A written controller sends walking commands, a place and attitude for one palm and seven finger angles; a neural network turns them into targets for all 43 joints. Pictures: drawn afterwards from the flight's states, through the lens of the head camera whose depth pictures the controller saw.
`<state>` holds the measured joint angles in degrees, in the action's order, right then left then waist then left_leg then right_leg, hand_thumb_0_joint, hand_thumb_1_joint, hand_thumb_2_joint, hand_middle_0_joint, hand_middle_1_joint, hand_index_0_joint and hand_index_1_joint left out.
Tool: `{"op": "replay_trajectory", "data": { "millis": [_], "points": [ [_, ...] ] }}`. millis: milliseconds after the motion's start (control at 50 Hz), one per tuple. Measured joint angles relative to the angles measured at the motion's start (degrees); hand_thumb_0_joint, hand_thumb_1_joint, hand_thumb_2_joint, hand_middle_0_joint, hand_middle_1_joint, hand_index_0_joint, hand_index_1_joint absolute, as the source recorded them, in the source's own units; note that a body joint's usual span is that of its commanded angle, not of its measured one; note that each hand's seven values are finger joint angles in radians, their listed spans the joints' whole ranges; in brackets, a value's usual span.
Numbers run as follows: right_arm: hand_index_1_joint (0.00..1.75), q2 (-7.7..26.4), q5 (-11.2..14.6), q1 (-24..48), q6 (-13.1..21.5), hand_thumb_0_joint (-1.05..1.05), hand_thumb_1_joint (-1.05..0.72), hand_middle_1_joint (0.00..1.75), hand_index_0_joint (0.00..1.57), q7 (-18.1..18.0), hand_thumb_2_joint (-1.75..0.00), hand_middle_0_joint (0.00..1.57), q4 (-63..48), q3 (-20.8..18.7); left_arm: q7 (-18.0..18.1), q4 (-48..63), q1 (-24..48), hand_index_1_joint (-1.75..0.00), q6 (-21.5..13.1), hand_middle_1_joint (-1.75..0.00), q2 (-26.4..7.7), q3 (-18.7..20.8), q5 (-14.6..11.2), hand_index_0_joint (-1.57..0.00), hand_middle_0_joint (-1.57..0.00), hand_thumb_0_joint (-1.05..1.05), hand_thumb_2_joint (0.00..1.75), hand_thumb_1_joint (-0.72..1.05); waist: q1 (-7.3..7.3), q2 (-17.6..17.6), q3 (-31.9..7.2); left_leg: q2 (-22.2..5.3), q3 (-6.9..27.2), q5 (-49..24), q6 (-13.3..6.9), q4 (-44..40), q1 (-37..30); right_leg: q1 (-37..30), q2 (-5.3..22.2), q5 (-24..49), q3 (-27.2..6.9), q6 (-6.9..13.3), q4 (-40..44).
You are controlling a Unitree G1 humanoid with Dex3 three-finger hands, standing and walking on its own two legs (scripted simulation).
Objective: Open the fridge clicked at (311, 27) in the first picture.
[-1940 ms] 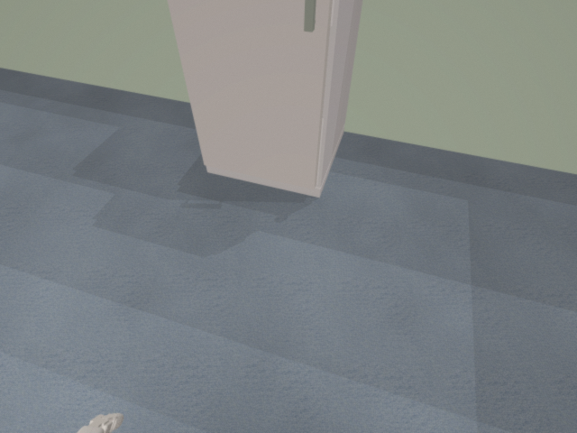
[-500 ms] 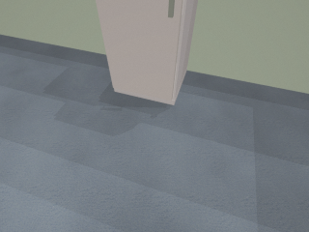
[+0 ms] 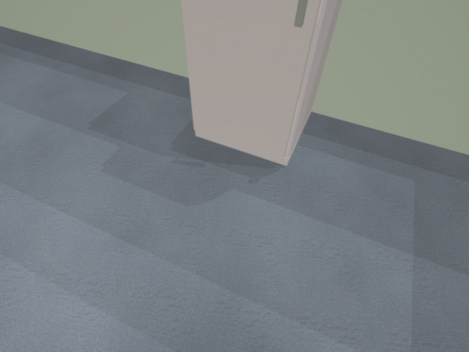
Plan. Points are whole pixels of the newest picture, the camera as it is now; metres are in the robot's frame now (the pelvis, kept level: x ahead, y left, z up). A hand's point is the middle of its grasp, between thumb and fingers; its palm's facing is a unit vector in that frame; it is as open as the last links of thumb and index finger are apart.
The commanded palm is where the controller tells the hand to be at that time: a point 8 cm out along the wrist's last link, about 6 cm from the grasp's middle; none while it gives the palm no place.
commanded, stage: walk to a spot facing it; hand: right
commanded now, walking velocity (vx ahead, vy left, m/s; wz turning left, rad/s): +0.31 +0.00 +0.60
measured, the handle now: out of the picture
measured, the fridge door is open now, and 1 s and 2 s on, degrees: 0 0 0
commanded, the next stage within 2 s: turn to face it in 1.58 s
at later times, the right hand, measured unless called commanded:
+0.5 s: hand (355, 290) +0.28 -0.26 -0.16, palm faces -0.23 +0.95 -0.22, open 7.4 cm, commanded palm none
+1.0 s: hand (244, 198) +0.53 -0.02 -0.16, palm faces -0.62 +0.77 -0.17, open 7.4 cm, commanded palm none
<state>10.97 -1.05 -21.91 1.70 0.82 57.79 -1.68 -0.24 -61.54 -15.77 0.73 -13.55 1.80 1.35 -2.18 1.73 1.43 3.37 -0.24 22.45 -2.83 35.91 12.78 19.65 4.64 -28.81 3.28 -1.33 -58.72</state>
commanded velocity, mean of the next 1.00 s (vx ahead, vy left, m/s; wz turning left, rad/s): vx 0.33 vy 0.00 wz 0.53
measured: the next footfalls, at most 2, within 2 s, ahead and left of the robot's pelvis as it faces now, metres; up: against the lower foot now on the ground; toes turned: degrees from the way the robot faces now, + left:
right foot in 0.30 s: +0.25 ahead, -0.15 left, +0.00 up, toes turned +5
left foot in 0.84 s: +0.36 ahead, +0.17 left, +0.00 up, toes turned +39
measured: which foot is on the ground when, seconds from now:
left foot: down 0.00-0.30, up 0.32-0.82, down 0.84-1.00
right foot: up 0.00-0.28, down 0.30-0.84, up 0.86-1.00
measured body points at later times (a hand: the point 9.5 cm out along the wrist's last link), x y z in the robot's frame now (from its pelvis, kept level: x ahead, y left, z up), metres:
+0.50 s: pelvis +0.17 -0.07 +0.02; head +0.19 -0.09 +0.46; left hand +0.17 +0.18 -0.11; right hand +0.30 -0.31 -0.14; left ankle +0.12 +0.05 -0.62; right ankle +0.21 -0.15 -0.72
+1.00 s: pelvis +0.33 +0.05 +0.00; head +0.37 +0.07 +0.45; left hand +0.17 +0.22 -0.15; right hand +0.56 -0.06 -0.14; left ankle +0.33 +0.14 -0.72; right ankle +0.36 -0.10 -0.63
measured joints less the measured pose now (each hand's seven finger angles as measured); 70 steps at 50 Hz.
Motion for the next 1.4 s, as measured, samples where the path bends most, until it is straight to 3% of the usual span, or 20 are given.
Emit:
{"op": "replay_trajectory", "data": {
  "millis": [40, 100, 180, 260, 300, 380, 460, 560, 680, 780, 840, 860, 900, 960, 1020, 1100, 1240, 1300, 1340, 1400],
  "points": [
    [0.3, -1.1, -0.1, -1.7, 0.5, 0.01, -0.9, 0.3, 0.2, -0.5, -0.9, 0.2, 0.1, 0.2, -0.2, 0.5, 1.3, -0.3, 0.1, -0.3, 0.4, 0.2, 0.1, -0.2, -0.2, 0.01, 0.9, 0.91, -0.47, -0.5, 0.4, 0.2, 1.3, -1.4, 0.2, -3.7, -2.1, 4.6, -0.2, 2.5, 0.1, -0.5, -4.7],
    [0.3, -2.3, -0.3, -3.9, 0.5, 0.01, -0.9, 0.3, 0.2, -0.7, -0.9, 0.2, 1.1, 0.5, -0.6, 3.0, 4.1, -0.3, -0.4, -0.3, 1.2, 0.7, 0.0, -0.2, -0.2, 0.01, 0.9, 0.91, -0.33, -1.4, 0.7, -0.1, 3.7, -3.3, 0.4, -9.0, -5.0, 9.8, 0.1, 7.0, 0.5, -1.3, -2.9],
    [0.3, -2.8, -0.5, -5.3, 0.2, 0.01, -0.9, 0.3, 0.2, -0.7, -0.9, 0.2, 2.4, 0.3, -1.2, 6.6, 8.2, -0.3, -1.2, -0.3, 2.3, 1.0, -0.3, -0.2, -0.2, 0.01, 0.9, 0.91, -0.61, -2.3, 1.1, -0.5, 6.8, -4.0, 1.5, -13.2, -7.9, 13.0, 0.4, 12.3, -0.2, -1.7, 5.3],
    [0.3, -1.4, -0.6, -5.0, -0.3, 0.01, -0.9, 0.3, 0.2, -0.8, -0.9, 0.21, 2.6, -0.8, -1.4, 9.2, 10.8, -0.3, -2.6, -0.3, 3.3, 0.8, -0.6, -0.2, -0.2, 0.01, 0.9, 0.91, -1.47, -3.5, 1.5, -1.3, 9.5, -0.7, 3.2, -11.9, -9.7, 9.1, -0.5, 14.5, -0.4, -1.0, 18.3],
    [0.3, -0.7, -0.2, -5.1, -0.5, 0.01, -0.9, 0.3, 0.2, -0.7, -0.9, 0.21, 2.4, -1.7, -0.9, 10.5, 11.2, -0.3, -4.1, -0.3, 3.2, 0.3, -0.4, -0.2, -0.2, 0.01, 0.9, 0.91, -1.43, -3.3, 1.2, -0.8, 10.2, 3.3, 3.0, -4.3, -7.7, 5.0, -0.3, 17.8, 0.1, 0.5, 24.5],
    [0.3, 2.3, -0.2, -0.6, -2.0, 0.01, -0.9, 0.3, 0.2, -0.1, -0.9, 0.2, 2.0, -3.4, -0.1, 10.4, 10.2, -0.3, -5.0, -0.3, 4.6, -0.5, 0.2, -0.2, -0.2, 0.0, 0.9, 0.91, -1.12, -4.8, 1.6, -1.7, 4.1, 4.9, 1.6, 27.9, 5.9, 2.1, 0.7, 13.4, 4.6, 2.7, 20.4],
    [0.3, 4.7, -0.8, 4.8, -2.7, 0.01, -0.91, 0.29, 0.19, 0.9, -0.9, 0.2, -1.5, -4.5, 0.5, 7.8, 5.5, -0.3, -5.1, -0.3, 5.5, -0.4, 0.3, -0.2, -0.2, 0.0, 0.9, 0.91, -0.45, -5.1, 0.6, -5.1, -1.8, -3.9, 2.4, 35.6, 16.2, -4.2, 0.8, 13.7, 8.3, 2.7, 27.1],
    [0.3, 4.9, -1.1, 10.0, -3.4, 0.01, -0.91, 0.29, 0.19, 1.5, -0.9, 0.19, -5.4, -4.9, 1.2, 4.6, -0.7, -0.3, -5.2, -0.3, 3.7, 1.0, 0.1, -0.2, -0.21, 0.0, 0.9, 0.93, 1.34, -4.3, -0.1, -8.1, -2.6, -11.5, 3.9, 31.6, 23.3, -10.7, 0.0, 13.5, 12.8, 3.0, 33.8],
    [0.3, 3.5, -1.2, 15.8, -4.2, 0.01, -0.91, 0.29, 0.19, 2.0, -0.9, 0.19, -7.0, -3.8, 1.0, 1.7, -7.0, -0.3, -4.9, -0.3, 1.8, 1.4, 0.3, -0.2, -0.2, 0.0, 0.9, 0.92, 4.29, -3.4, 1.6, -9.9, -3.5, -14.9, 4.3, 18.6, 23.9, -17.2, 0.1, 10.8, 17.2, 1.8, 37.2],
    [0.3, 1.6, -0.9, 19.8, -3.9, 0.01, -0.91, 0.29, 0.19, 2.3, -0.9, 0.19, -7.4, -2.5, 0.7, 0.1, -10.7, -0.3, -4.1, -0.3, 1.7, 1.2, 0.9, -0.2, -0.2, 0.01, 0.9, 0.91, 6.92, -2.3, 3.8, -8.1, -5.8, -11.6, 2.0, 6.5, 19.3, -21.3, 2.1, 6.2, 20.4, -0.9, 35.7],
    [0.3, 1.1, -0.8, 20.8, -2.1, 0.01, -0.91, 0.29, 0.19, 2.4, -0.9, 0.19, -8.1, -1.5, 0.2, -0.5, -13.0, -0.3, -3.3, -0.3, 2.5, 0.8, 0.6, -0.2, -0.2, 0.01, 0.9, 0.91, 7.62, -2.0, 4.4, -5.6, -7.8, -9.6, -0.8, -0.7, 13.0, -20.3, 5.8, 1.3, 20.8, -2.6, 25.9],
    [0.3, 1.2, -0.8, 20.7, -1.0, 0.01, -0.91, 0.29, 0.19, 2.3, -0.9, 0.2, -8.3, -1.3, -0.1, -0.6, -13.5, -0.3, -2.8, -0.3, 2.9, 0.5, 0.3, -0.2, -0.2, 0.01, 0.9, 0.91, 7.12, -2.5, 4.3, -5.3, -7.8, -12.6, -1.4, -0.5, 12.8, -17.2, 6.8, 0.4, 18.5, -2.4, 16.9],
    [0.3, 0.7, 0.1, 20.0, 0.3, 0.01, -0.91, 0.3, 0.19, 1.5, -0.9, 0.2, -8.1, -0.9, -0.1, -0.7, -11.4, -0.3, -1.5, -0.3, 3.1, 0.4, -0.2, -0.2, -0.2, 0.01, 0.9, 0.91, 6.82, -2.2, 5.2, -4.0, -7.4, -10.1, -1.7, 3.3, 12.8, -8.6, 6.2, -0.7, 9.4, -1.7, -2.9],
    [0.3, -0.1, 0.6, 16.9, 0.2, 0.0, -0.91, 0.3, 0.2, 0.5, -0.9, 0.2, -6.4, -0.4, 0.1, 0.7, -6.5, -0.3, -1.1, -0.3, 3.2, 0.6, 0.0, -0.2, -0.2, 0.01, 0.9, 0.91, 6.63, -1.6, 5.1, -1.9, -6.3, -8.3, -1.3, 0.2, 8.8, 1.7, 5.1, 5.3, 2.6, -1.3, -15.0],
    [0.3, -0.8, 0.5, 13.3, 0.2, 0.0, -0.91, 0.3, 0.2, -0.4, -0.9, 0.2, -4.0, -0.9, 0.1, 3.6, -1.9, -0.3, -1.5, -0.3, 3.5, 0.9, 0.5, -0.2, -0.2, 0.01, 0.9, 0.91, 6.22, -1.1, 3.5, -0.6, -5.0, -9.5, -1.1, -5.0, 5.3, 8.5, 5.5, 8.9, 0.7, -1.7, -10.6],
    [0.3, 0.6, 0.0, 9.9, 0.5, -0.01, -0.94, 0.3, 0.2, -0.8, -0.9, 0.2, -2.1, -2.0, -0.4, 6.5, 2.7, -0.3, -2.0, -0.3, 4.0, 1.1, 0.7, -0.2, -0.2, 0.01, 0.9, 0.91, 4.3, -0.9, 1.2, 0.0, -3.4, -9.3, -0.6, -8.8, 1.9, 11.8, 5.3, 12.1, 0.4, -2.1, 1.2],
    [0.3, 2.2, 0.0, 4.0, -0.1, 0.0, -0.92, 0.3, 0.2, -0.4, -0.9, 0.2, -0.1, -2.2, -1.1, 8.3, 7.2, -0.3, -3.3, -0.3, 3.6, 0.8, 0.4, -0.2, -0.2, 0.0, 0.9, 0.91, 0.19, -1.8, -0.7, -0.6, -0.6, -3.3, 2.1, -7.1, -3.0, 3.0, 1.4, 15.0, 2.1, -0.9, 23.7],
    [0.3, 2.6, 0.1, 2.2, -1.3, 0.0, -0.91, 0.3, 0.2, -0.3, -0.9, 0.2, 1.3, -2.7, -0.7, 8.8, 7.9, -0.3, -4.7, -0.3, 4.0, 0.2, 0.9, -0.2, -0.2, 0.0, 0.9, 0.91, -0.37, -3.8, -0.4, -2.0, 0.9, 3.4, 1.6, 9.3, 1.9, 0.2, 0.4, 13.4, 5.3, 2.9, 22.6],
    [0.3, 2.3, -0.2, 2.1, -2.0, 0.01, -0.91, 0.3, 0.19, 0.2, -0.9, 0.2, 2.3, -2.9, -0.1, 8.9, 6.9, -0.3, -5.2, -0.3, 4.4, -0.1, 0.9, -0.2, -0.2, 0.0, 0.9, 0.91, 0.09, -3.9, -0.4, -2.8, 0.0, 2.1, 1.6, 22.4, 7.2, -2.7, 0.6, 11.9, 6.9, 3.6, 24.3],
    [0.3, 2.0, -0.5, 2.9, -2.5, 0.01, -0.91, 0.3, 0.19, 0.8, -0.9, 0.2, 2.0, -3.2, 0.5, 7.7, 4.4, -0.3, -5.5, -0.3, 5.2, -0.4, 0.6, -0.2, -0.2, 0.0, 0.9, 0.91, 0.15, -4.2, -0.2, -5.0, -1.5, -3.6, 2.6, 31.3, 13.9, -7.8, 0.5, 12.4, 9.3, 3.4, 29.7]
  ]
}}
